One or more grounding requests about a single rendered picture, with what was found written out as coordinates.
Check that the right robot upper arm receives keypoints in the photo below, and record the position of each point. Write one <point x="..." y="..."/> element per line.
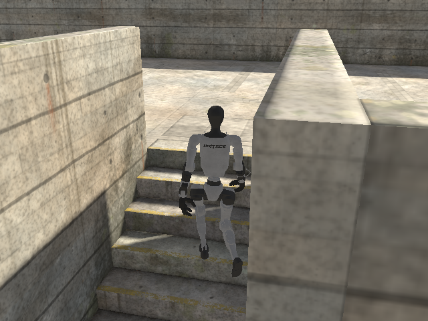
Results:
<point x="235" y="142"/>

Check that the right robot hand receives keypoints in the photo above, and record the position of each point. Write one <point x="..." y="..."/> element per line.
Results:
<point x="241" y="185"/>

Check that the left robot upper arm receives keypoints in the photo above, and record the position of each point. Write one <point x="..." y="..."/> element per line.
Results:
<point x="191" y="152"/>

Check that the robot left forearm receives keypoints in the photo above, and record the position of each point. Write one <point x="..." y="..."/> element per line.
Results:
<point x="186" y="175"/>

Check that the robot right forearm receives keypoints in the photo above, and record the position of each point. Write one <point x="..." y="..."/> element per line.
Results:
<point x="241" y="175"/>

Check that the robot right shin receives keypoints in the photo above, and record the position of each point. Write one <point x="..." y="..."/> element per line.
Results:
<point x="229" y="238"/>

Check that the left robot hand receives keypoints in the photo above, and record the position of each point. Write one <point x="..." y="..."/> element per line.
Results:
<point x="184" y="207"/>

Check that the humanoid robot head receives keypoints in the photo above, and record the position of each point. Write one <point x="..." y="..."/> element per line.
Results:
<point x="216" y="116"/>

